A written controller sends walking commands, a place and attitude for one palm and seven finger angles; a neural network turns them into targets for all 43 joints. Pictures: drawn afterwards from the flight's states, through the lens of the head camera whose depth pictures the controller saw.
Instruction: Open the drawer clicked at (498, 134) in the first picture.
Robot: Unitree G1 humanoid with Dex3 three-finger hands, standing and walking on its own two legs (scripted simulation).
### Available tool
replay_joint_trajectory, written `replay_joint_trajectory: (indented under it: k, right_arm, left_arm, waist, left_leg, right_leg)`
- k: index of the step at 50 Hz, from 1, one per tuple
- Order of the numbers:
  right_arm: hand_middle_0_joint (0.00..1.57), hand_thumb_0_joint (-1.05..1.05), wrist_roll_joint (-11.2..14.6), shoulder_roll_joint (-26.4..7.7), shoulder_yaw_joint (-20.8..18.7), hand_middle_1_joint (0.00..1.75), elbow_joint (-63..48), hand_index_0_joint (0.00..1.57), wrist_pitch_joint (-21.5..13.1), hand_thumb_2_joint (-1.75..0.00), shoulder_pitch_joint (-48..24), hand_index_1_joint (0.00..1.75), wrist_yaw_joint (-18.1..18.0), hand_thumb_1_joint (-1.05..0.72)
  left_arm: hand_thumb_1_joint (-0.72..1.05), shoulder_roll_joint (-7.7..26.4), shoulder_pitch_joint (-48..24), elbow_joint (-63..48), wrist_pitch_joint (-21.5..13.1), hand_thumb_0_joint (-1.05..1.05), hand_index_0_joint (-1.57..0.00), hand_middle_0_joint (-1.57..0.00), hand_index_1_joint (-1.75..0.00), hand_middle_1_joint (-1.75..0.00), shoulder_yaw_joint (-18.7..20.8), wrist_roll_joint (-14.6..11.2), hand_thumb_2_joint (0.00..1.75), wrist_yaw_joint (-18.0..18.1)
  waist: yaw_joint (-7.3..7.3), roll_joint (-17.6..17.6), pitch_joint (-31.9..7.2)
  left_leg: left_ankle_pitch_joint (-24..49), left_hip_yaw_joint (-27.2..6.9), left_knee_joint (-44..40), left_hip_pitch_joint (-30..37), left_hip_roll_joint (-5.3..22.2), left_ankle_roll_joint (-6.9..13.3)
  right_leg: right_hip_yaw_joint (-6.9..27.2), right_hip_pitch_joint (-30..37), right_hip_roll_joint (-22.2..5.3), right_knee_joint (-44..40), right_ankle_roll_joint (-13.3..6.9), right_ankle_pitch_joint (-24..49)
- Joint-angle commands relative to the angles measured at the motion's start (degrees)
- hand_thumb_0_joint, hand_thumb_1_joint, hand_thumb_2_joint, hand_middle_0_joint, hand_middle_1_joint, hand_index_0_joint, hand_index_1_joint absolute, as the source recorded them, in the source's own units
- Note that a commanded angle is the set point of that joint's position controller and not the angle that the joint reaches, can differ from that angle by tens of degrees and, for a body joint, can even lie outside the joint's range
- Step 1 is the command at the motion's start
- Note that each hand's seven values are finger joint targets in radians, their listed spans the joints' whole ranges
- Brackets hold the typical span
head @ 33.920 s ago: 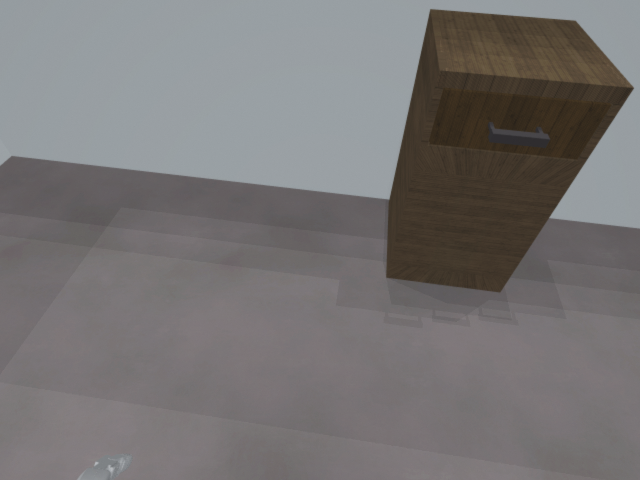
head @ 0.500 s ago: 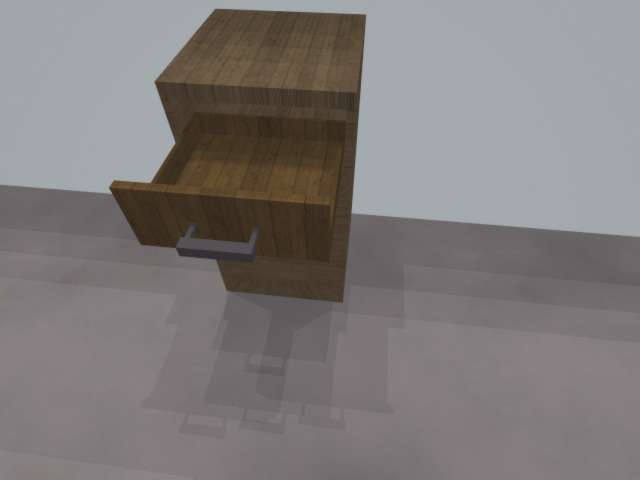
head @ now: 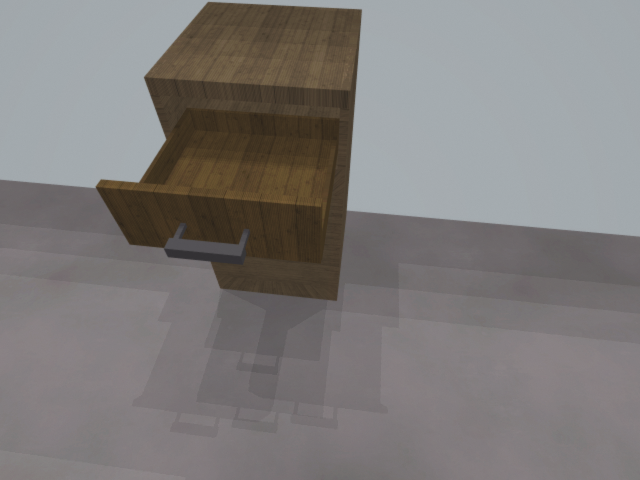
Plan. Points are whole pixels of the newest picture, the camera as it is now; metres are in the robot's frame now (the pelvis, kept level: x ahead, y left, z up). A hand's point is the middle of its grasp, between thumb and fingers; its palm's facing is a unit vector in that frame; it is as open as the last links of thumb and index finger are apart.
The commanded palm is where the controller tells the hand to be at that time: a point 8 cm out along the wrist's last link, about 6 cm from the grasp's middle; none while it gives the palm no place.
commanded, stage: look to check the result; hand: left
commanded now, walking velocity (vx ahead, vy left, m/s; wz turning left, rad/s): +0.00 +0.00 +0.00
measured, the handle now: (209, 241) +0.51 +0.23 -0.07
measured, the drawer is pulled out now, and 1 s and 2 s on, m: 0.30 0.30 0.30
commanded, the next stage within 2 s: stand and wait in 0.30 s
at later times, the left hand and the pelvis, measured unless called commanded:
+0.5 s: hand out of the picture -0.02 +0.14 -0.17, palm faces +0.05 -0.98 -0.17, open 7.4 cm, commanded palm none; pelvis +0.01 -0.01 +0.00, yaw +0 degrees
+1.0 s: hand out of the picture -0.01 +0.14 -0.17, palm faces +0.05 -0.98 -0.18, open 7.4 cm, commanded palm none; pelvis +0.01 -0.02 +0.00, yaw +0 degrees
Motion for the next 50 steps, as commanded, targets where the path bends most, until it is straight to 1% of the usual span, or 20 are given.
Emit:
replay_joint_trajectory:
  k: [1, 4, 5, 8, 10, 12, 14, 16, 17, 24, 27, 29, 30, 34, 35, 39, 42, 44, 45, 50]
  right_arm:
    - [0.20, 0.00, 0.1, -3.9, -0.9, 0.30, -0.5, 0.20, -0.5, -0.90, 5.6, 0.30, -0.4, -0.90]
    - [0.20, 0.00, 0.2, -4.1, -0.9, 0.30, -0.5, 0.20, -0.3, -0.90, 5.0, 0.30, -0.3, -0.90]
    - [0.20, 0.00, 0.1, -4.0, -0.9, 0.30, -0.3, 0.20, -0.2, -0.90, 5.1, 0.30, -0.3, -0.90]
    - [0.20, 0.00, 0.1, -4.1, -0.9, 0.30, -0.3, 0.20, -0.3, -0.90, 5.2, 0.30, -0.3, -0.90]
    - [0.20, 0.00, 0.1, -4.0, -1.0, 0.30, -0.3, 0.20, -0.4, -0.90, 4.9, 0.30, -0.3, -0.90]
    - [0.20, 0.00, 0.1, -3.9, -1.0, 0.30, -0.1, 0.20, -0.4, -0.90, 4.8, 0.30, -0.3, -0.90]
    - [0.20, 0.00, 0.2, -3.9, -1.1, 0.30, -0.3, 0.20, -0.3, -0.90, 4.6, 0.30, -0.3, -0.90]
    - [0.20, 0.00, 0.1, -3.7, -1.0, 0.30, -0.1, 0.20, -0.3, -0.90, 4.8, 0.30, -0.3, -0.90]
    - [0.20, 0.00, 0.1, -3.6, -1.0, 0.30, 0.0, 0.20, -0.3, -0.90, 4.8, 0.30, -0.3, -0.90]
    - [0.20, 0.00, 0.2, -3.6, -1.1, 0.30, -0.1, 0.20, -0.2, -0.90, 4.3, 0.30, -0.4, -0.90]
    - [0.20, 0.00, 0.1, -3.5, -1.1, 0.30, 0.2, 0.20, -0.3, -0.90, 4.6, 0.30, -0.5, -0.90]
    - [0.20, 0.00, 0.2, -3.5, -1.2, 0.30, 0.1, 0.20, -0.2, -0.90, 4.5, 0.30, -0.5, -0.90]
    - [0.20, 0.00, 0.1, -3.6, -1.1, 0.30, 0.2, 0.20, -0.2, -0.90, 4.7, 0.30, -0.5, -0.90]
    - [0.20, 0.00, 0.2, -3.5, -1.2, 0.30, 0.2, 0.20, -0.1, -0.90, 4.4, 0.30, -0.5, -0.90]
    - [0.20, 0.00, 0.0, -3.5, -1.1, 0.30, 0.2, 0.20, 0.0, -0.90, 4.7, 0.30, -0.5, -0.90]
    - [0.20, 0.00, 0.1, -3.6, -1.3, 0.30, 0.1, 0.20, -0.1, -0.90, 4.6, 0.30, -0.5, -0.90]
    - [0.20, 0.00, 0.0, -3.5, -1.2, 0.30, 0.4, 0.20, -0.1, -0.90, 4.9, 0.30, -0.5, -0.90]
    - [0.20, 0.00, 0.1, -3.4, -1.3, 0.30, 0.2, 0.20, -0.2, -0.90, 4.6, 0.30, -0.6, -0.90]
    - [0.20, 0.00, 0.1, -3.5, -1.2, 0.30, 0.3, 0.20, -0.2, -0.90, 4.7, 0.30, -0.6, -0.90]
    - [0.20, 0.00, 0.1, -3.4, -1.3, 0.30, 0.4, 0.20, 0.0, -0.90, 4.7, 0.30, -0.6, -0.90]
  left_arm:
    - [0.90, 5.0, 4.8, -0.4, -0.3, 0.00, -0.20, -0.20, -0.30, -0.30, 0.8, 0.0, 0.90, 0.4]
    - [0.90, 4.9, 5.4, -0.2, -0.4, 0.00, -0.20, -0.20, -0.30, -0.30, 0.6, 0.0, 0.90, 0.4]
    - [0.90, 4.8, 5.1, -0.2, -0.3, 0.00, -0.20, -0.20, -0.30, -0.30, 0.6, 0.0, 0.90, 0.4]
    - [0.90, 5.1, 5.0, -0.4, -0.3, 0.00, -0.20, -0.20, -0.30, -0.30, 0.7, 0.0, 0.90, 0.4]
    - [0.90, 5.0, 5.3, -0.2, -0.5, 0.00, -0.20, -0.20, -0.30, -0.30, 0.6, 0.0, 0.90, 0.4]
    - [0.90, 5.0, 5.1, -0.3, -0.4, 0.00, -0.20, -0.20, -0.30, -0.30, 0.7, 0.0, 0.90, 0.4]
    - [0.90, 4.9, 5.3, -0.3, -0.5, 0.00, -0.20, -0.20, -0.30, -0.30, 0.7, 0.1, 0.90, 0.5]
    - [0.90, 5.0, 5.0, -0.4, -0.5, 0.00, -0.20, -0.20, -0.30, -0.30, 0.8, 0.0, 0.90, 0.4]
    - [0.90, 5.2, 4.9, -0.3, -0.5, 0.00, -0.20, -0.20, -0.30, -0.30, 0.8, 0.0, 0.90, 0.4]
    - [0.90, 5.0, 5.6, -0.3, -0.8, 0.00, -0.20, -0.20, -0.30, -0.30, 0.8, -0.1, 0.90, 0.5]
    - [0.90, 5.0, 5.1, -0.3, -0.7, 0.00, -0.20, -0.20, -0.30, -0.30, 0.9, -0.1, 0.90, 0.4]
    - [0.90, 5.0, 5.4, -0.3, -0.7, 0.00, -0.20, -0.20, -0.30, -0.30, 0.9, 0.0, 0.90, 0.5]
    - [0.90, 4.9, 5.2, -0.1, -0.7, 0.00, -0.20, -0.20, -0.30, -0.30, 0.8, -0.1, 0.90, 0.4]
    - [0.90, 4.9, 5.6, -0.1, -0.7, 0.00, -0.20, -0.20, -0.30, -0.30, 0.9, 0.0, 0.90, 0.5]
    - [0.90, 4.9, 5.4, -0.1, -0.6, 0.00, -0.20, -0.20, -0.30, -0.30, 0.8, -0.1, 0.90, 0.4]
    - [0.90, 5.0, 5.6, -0.3, -0.8, 0.00, -0.20, -0.20, -0.30, -0.30, 0.9, -0.1, 0.90, 0.5]
    - [0.90, 5.1, 5.0, -0.4, -0.7, 0.00, -0.20, -0.20, -0.30, -0.30, 1.0, -0.1, 0.90, 0.4]
    - [0.90, 5.1, 5.6, -0.4, -0.8, 0.00, -0.20, -0.20, -0.30, -0.30, 1.0, -0.1, 0.90, 0.5]
    - [0.90, 5.0, 5.4, -0.3, -0.8, 0.00, -0.20, -0.20, -0.30, -0.30, 0.9, -0.1, 0.90, 0.5]
    - [0.90, 5.0, 5.2, -0.3, -0.7, 0.00, -0.20, -0.20, -0.30, -0.30, 0.8, -0.1, 0.90, 0.5]
  waist:
    - [-0.14, -0.1, 1.5]
    - [0.08, -0.9, 2.6]
    - [-0.07, -0.3, 3.4]
    - [-0.08, 0.0, 2.4]
    - [-0.10, -0.9, 1.7]
    - [0.00, -0.3, 2.0]
    - [0.02, -1.1, 2.3]
    - [-0.13, 0.1, 2.9]
    - [-0.05, -0.2, 3.0]
    - [0.09, -0.8, 1.5]
    - [-0.01, 0.3, 1.5]
    - [0.14, -0.6, 2.0]
    - [0.00, 0.0, 2.2]
    - [0.20, -0.5, 2.9]
    - [0.05, 0.2, 2.9]
    - [0.14, -1.1, 1.9]
    - [-0.06, -0.1, 1.9]
    - [0.13, -0.6, 1.2]
    - [0.09, 0.2, 1.4]
    - [0.00, -0.7, 3.1]
  left_leg:
    - [5.6, -5.4, -4.5, 0.0, 5.1, 1.7]
    - [4.4, -5.3, -4.5, 0.1, 5.1, 1.6]
    - [3.3, -5.3, -4.7, -0.5, 5.0, 1.6]
    - [3.8, -5.3, -4.8, -0.3, 4.9, 1.5]
    - [4.9, -5.3, -4.5, 0.8, 5.1, 1.6]
    - [4.6, -5.1, -4.5, 0.2, 4.9, 1.4]
    - [4.4, -5.1, -4.5, 0.7, 5.1, 1.5]
    - [4.0, -5.0, -4.5, -0.1, 4.9, 1.3]
    - [4.0, -5.0, -4.7, -0.4, 4.8, 1.3]
    - [4.9, -4.7, -4.0, 1.2, 4.9, 1.1]
    - [5.5, -4.6, -4.1, 0.7, 4.9, 1.1]
    - [5.2, -4.6, -3.9, 1.0, 4.9, 1.0]
    - [5.0, -4.5, -4.0, 0.8, 5.0, 1.0]
    - [4.0, -4.6, -4.0, 0.8, 4.9, 1.0]
    - [3.9, -4.5, -4.0, 0.4, 4.8, 1.0]
    - [4.7, -4.4, -3.7, 1.1, 4.9, 0.9]
    - [4.6, -4.3, -3.9, 0.3, 4.8, 0.8]
    - [5.7, -4.4, -3.5, 1.3, 5.0, 0.8]
    - [5.6, -4.2, -3.6, 1.1, 5.0, 0.8]
    - [4.5, -4.2, -3.9, 0.5, 5.0, 0.8]
  right_leg:
    - [5.7, -2.2, -6.1, -5.0, -1.0, 4.8]
    - [5.9, -3.5, -5.8, -5.6, -1.0, 3.2]
    - [5.8, -3.7, -6.0, -5.9, -1.0, 2.0]
    - [6.1, -2.8, -6.0, -5.7, -1.1, 2.8]
    - [6.0, -2.7, -6.0, -5.7, -1.0, 4.2]
    - [6.1, -2.5, -6.0, -5.7, -1.0, 4.1]
    - [6.1, -3.3, -5.8, -6.1, -1.1, 3.6]
    - [6.1, -3.0, -6.0, -6.2, -1.1, 3.3]
    - [6.0, -2.8, -6.0, -6.1, -1.1, 3.3]
    - [6.3, -2.4, -6.0, -6.5, -1.2, 5.3]
    - [6.2, -1.6, -6.1, -6.2, -1.2, 6.4]
    - [6.2, -2.3, -6.0, -6.5, -1.2, 6.2]
    - [6.0, -2.1, -6.1, -6.5, -1.2, 5.7]
    - [6.5, -3.1, -5.8, -7.2, -1.2, 3.7]
    - [6.4, -2.7, -6.1, -7.3, -1.2, 3.5]
    - [6.4, -2.4, -5.9, -7.1, -1.1, 5.2]
    - [6.5, -1.4, -6.1, -7.0, -1.1, 5.8]
    - [6.3, -1.4, -5.9, -6.7, -1.1, 7.6]
    - [6.2, -1.2, -6.1, -6.7, -1.1, 7.8]
    - [6.2, -2.3, -5.9, -7.1, -1.1, 6.0]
